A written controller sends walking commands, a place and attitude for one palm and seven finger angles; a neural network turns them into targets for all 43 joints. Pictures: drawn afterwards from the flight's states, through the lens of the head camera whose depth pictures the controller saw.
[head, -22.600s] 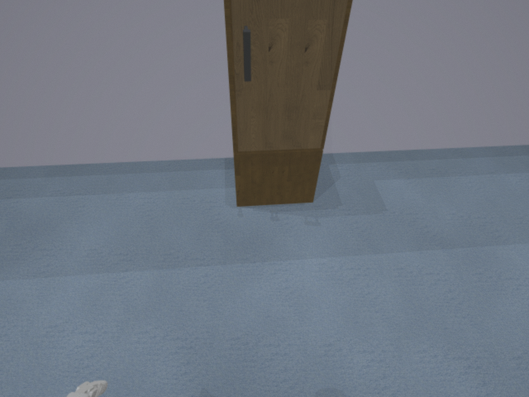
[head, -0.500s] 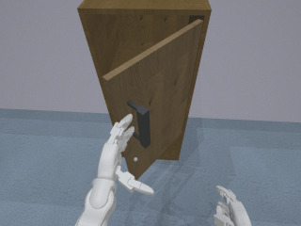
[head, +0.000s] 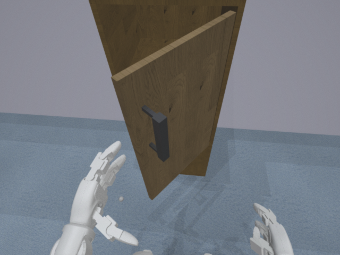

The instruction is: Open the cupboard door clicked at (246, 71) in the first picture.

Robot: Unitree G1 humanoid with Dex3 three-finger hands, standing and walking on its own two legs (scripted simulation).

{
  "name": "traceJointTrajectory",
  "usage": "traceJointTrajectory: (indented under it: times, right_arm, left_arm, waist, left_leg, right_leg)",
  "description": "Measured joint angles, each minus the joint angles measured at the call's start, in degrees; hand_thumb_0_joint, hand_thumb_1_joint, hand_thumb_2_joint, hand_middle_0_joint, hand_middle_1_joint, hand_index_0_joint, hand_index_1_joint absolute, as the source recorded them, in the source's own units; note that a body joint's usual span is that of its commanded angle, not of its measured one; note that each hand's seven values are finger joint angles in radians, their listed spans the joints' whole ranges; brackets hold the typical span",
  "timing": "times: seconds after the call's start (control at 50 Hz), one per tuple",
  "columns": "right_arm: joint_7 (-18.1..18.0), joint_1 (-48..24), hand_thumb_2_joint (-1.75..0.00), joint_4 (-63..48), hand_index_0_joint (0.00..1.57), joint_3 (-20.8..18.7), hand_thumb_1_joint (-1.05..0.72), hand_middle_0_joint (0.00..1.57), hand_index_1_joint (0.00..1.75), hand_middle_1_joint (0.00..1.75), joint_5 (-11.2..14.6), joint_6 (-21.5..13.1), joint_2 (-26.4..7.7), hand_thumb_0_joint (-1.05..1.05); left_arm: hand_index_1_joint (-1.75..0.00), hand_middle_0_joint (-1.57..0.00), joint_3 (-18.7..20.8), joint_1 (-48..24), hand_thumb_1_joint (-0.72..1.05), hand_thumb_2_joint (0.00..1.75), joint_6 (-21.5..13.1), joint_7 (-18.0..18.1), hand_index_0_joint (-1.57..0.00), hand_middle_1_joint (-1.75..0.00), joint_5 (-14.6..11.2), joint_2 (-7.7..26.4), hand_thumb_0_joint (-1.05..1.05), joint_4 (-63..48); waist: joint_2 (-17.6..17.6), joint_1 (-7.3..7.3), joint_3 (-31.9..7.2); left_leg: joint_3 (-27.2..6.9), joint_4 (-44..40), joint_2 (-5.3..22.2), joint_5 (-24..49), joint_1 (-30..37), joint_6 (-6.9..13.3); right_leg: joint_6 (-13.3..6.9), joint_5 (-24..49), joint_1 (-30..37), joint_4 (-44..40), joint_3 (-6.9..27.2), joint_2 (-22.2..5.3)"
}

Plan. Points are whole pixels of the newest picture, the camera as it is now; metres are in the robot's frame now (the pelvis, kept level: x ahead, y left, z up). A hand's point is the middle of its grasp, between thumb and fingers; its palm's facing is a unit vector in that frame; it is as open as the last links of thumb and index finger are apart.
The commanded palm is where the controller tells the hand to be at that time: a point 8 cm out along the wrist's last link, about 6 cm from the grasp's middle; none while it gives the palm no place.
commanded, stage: draw the hand back to the body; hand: left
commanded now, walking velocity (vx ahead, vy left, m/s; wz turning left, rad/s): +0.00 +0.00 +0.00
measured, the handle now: (155, 134) +0.37 +0.06 +0.08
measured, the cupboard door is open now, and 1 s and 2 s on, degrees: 52 52 52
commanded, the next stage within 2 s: step back with the hand held close in 1.54 s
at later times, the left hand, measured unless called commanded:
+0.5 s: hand (71, 192) +0.21 +0.19 +0.13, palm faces -0.01 -0.99 -0.11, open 16.1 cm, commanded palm +0.18 +0.24 +0.14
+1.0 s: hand (7, 169) +0.22 +0.27 +0.19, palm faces +0.35 -0.85 -0.39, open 11.0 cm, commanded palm +0.17 +0.31 +0.20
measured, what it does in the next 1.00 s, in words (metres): rises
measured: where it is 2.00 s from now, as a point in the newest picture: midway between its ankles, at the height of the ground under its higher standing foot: outside the picture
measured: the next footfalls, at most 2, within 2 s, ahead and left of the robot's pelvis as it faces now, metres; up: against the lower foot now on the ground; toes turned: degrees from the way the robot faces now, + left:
none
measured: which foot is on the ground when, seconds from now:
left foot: down 0.00-1.00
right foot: down 0.00-1.00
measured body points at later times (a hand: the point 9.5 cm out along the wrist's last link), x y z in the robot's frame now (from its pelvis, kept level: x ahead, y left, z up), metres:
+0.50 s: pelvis +0.01 +0.03 +0.02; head +0.00 +0.02 +0.47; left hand +0.20 +0.24 +0.14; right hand +0.20 -0.18 -0.04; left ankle +0.00 +0.13 -0.69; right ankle +0.01 -0.07 -0.69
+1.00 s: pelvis +0.02 +0.04 +0.05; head +0.01 +0.02 +0.50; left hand +0.19 +0.31 +0.21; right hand +0.21 -0.17 -0.03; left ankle +0.00 +0.13 -0.69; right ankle +0.01 -0.07 -0.69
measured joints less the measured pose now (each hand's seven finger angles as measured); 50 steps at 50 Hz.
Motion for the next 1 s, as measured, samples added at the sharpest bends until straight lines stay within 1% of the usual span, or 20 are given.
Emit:
traceJointTrajectory:
  times: [0.08, 0.16, 0.22, 0.36, 0.42, 0.48, 0.52, 0.56, 0.6, 0.66, 0.76, 0.9, 1.0]
  right_arm:
    - [-0.2, 0.4, -0.90, 0.2, 0.20, 0.1, -0.90, 0.20, 0.30, 0.30, 0.4, -0.5, 0.6, 0.01]
    - [-0.4, 2.0, -0.90, -0.1, 0.20, 0.7, -0.90, 0.20, 0.30, 0.30, 0.9, -0.6, 1.3, 0.01]
    - [-0.4, 2.8, -0.90, -0.5, 0.20, 1.3, -0.90, 0.20, 0.30, 0.30, 1.2, -1.0, 1.2, 0.01]
    - [-0.8, 2.4, -0.90, -1.1, 0.20, 1.9, -0.90, 0.20, 0.30, 0.30, 1.4, -2.7, 0.4, 0.01]
    - [-1.1, 2.1, -0.90, -1.1, 0.20, 1.9, -0.90, 0.20, 0.30, 0.30, 1.4, -3.4, 0.5, 0.01]
    - [-1.3, 1.7, -0.90, -0.7, 0.20, 2.2, -0.90, 0.20, 0.30, 0.30, 1.5, -4.0, 0.7, 0.01]
    - [-1.9, 1.4, -0.90, 0.1, 0.20, 2.4, -0.90, 0.20, 0.30, 0.30, 1.0, -3.6, 1.1, 0.01]
    - [-2.3, 1.0, -0.90, 0.9, 0.20, 2.7, -0.90, 0.20, 0.30, 0.30, 0.5, -2.9, 1.5, 0.01]
    - [-2.5, 0.8, -0.90, 1.4, 0.20, 2.9, -0.90, 0.20, 0.30, 0.30, 0.2, -2.3, 1.6, 0.01]
    - [-2.6, 0.5, -0.90, 2.4, 0.20, 3.1, -0.90, 0.20, 0.30, 0.30, -0.2, -1.7, 1.7, 0.01]
    - [-2.8, -0.2, -0.90, 4.6, 0.21, 3.3, -0.90, 0.20, 0.30, 0.30, -0.7, -1.0, 2.0, 0.01]
    - [-2.6, -1.0, -0.90, 6.7, 0.21, 2.8, -0.90, 0.21, 0.30, 0.30, -1.0, -0.7, 1.8, 0.01]
    - [-2.3, -1.8, -0.90, 7.5, 0.21, 2.1, -0.90, 0.21, 0.30, 0.30, -1.1, 0.0, 1.5, 0.01]
  left_arm:
    - [-0.30, -0.16, 0.6, -1.3, -0.50, 0.30, 1.9, 0.5, -0.15, -0.30, -0.1, 0.8, -0.02, -1.3]
    - [-0.30, -0.16, 2.8, 0.8, -0.50, 0.30, 3.9, 1.5, -0.15, -0.30, -1.0, 1.9, -0.02, -4.7]
    - [-0.30, -0.16, 4.2, 2.7, -0.50, 0.30, 5.5, 1.4, -0.15, -0.30, -2.1, 2.2, -0.02, -6.9]
    - [-0.30, -0.15, 4.1, 5.1, -0.50, 0.30, 9.7, -0.3, -0.15, -0.30, -2.5, 3.3, -0.02, -10.3]
    - [-0.30, -0.15, 4.6, 5.8, -0.50, 0.30, 10.4, -0.4, -0.15, -0.30, -2.7, 3.9, -0.02, -12.0]
    - [-0.30, -0.16, 6.2, 5.8, -0.47, 0.32, 10.8, -0.4, -0.15, -0.30, -3.2, 4.8, -0.02, -13.5]
    - [-0.30, -0.16, 6.5, 5.6, -0.44, 0.33, 11.8, 3.1, -0.16, -0.30, 0.3, 6.4, -0.02, -14.6]
    - [-0.30, -0.16, 6.8, 6.1, -0.39, 0.35, 12.9, 7.0, -0.16, -0.30, 3.0, 7.4, -0.02, -15.6]
    - [-0.30, -0.16, 7.0, 6.7, -0.34, 0.37, 13.8, 9.9, -0.16, -0.30, 4.9, 7.5, -0.02, -16.3]
    - [-0.30, -0.16, 7.1, 7.6, -0.25, 0.41, 14.6, 12.5, -0.16, -0.30, 6.5, 7.4, -0.01, -16.7]
    - [-0.30, -0.17, 8.3, 7.9, -0.09, 0.48, 14.9, 14.4, -0.17, -0.30, 7.6, 8.4, -0.01, -16.4]
    - [-0.30, -0.18, 12.8, 6.5, 0.15, 0.58, 14.8, 15.5, -0.18, -0.30, 7.8, 10.0, -0.01, -16.2]
    - [-0.30, -0.19, 16.0, 5.9, 0.32, 0.65, 14.1, 15.5, -0.19, -0.30, 7.4, 10.6, 0.00, -16.4]
  waist:
    - [-0.1, -0.28, 0.0]
    - [0.1, -0.45, -1.1]
    - [0.4, -0.39, -1.4]
    - [0.7, 0.36, -0.4]
    - [0.6, 0.80, -0.2]
    - [0.4, 1.23, 0.0]
    - [0.2, 1.73, 0.5]
    - [0.1, 1.77, 0.9]
    - [0.3, 1.76, 1.5]
    - [0.7, 1.90, 2.6]
    - [0.6, 2.30, 4.2]
    - [0.8, 2.76, 5.4]
    - [1.0, 3.01, 5.6]
  left_leg:
    - [0.6, 0.1, 0.1, -0.1, 0.5, 0.3]
    - [1.4, -1.9, 0.1, 0.1, 3.2, 0.8]
    - [1.6, -3.2, 0.1, 0.4, 5.1, 1.1]
    - [1.4, -4.4, -0.3, 0.8, 7.6, 2.0]
    - [1.5, -4.9, -0.5, 1.0, 8.5, 2.2]
    - [1.4, -5.6, -0.6, 1.2, 9.6, 2.4]
    - [1.5, -6.9, -0.7, 1.6, 11.3, 2.5]
    - [1.5, -9.0, -0.8, 2.5, 13.3, 2.7]
    - [1.5, -11.2, -0.9, 3.4, 15.3, 2.8]
    - [1.7, -14.5, -1.2, 4.9, 18.3, 3.0]
    - [2.0, -19.6, -1.6, 7.1, 22.6, 3.2]
    - [2.1, -25.0, -1.7, 9.3, 27.3, 3.1]
    - [2.3, -27.6, -1.6, 10.3, 29.5, 3.0]
  right_leg:
    - [0.2, 0.2, 0.3, -0.1, 0.6, 0.1]
    - [0.8, 0.8, 2.7, -1.9, 1.5, 0.2]
    - [1.1, 1.2, 4.8, -3.5, 1.7, 0.2]
    - [1.9, 2.2, 7.8, -5.8, 1.6, -0.1]
    - [2.2, 2.4, 8.8, -6.5, 1.7, -0.2]
    - [2.4, 2.7, 10.1, -7.3, 1.6, -0.3]
    - [2.5, 3.1, 11.8, -8.7, 1.7, -0.4]
    - [2.7, 4.0, 13.9, -10.9, 1.8, -0.4]
    - [2.8, 5.0, 15.9, -13.2, 1.8, -0.5]
    - [3.0, 6.5, 18.8, -16.5, 2.1, -0.6]
    - [3.3, 8.5, 22.9, -21.0, 2.5, -0.8]
    - [3.3, 10.6, 27.3, -26.0, 2.7, -0.8]
    - [3.2, 11.5, 29.3, -28.3, 2.9, -0.7]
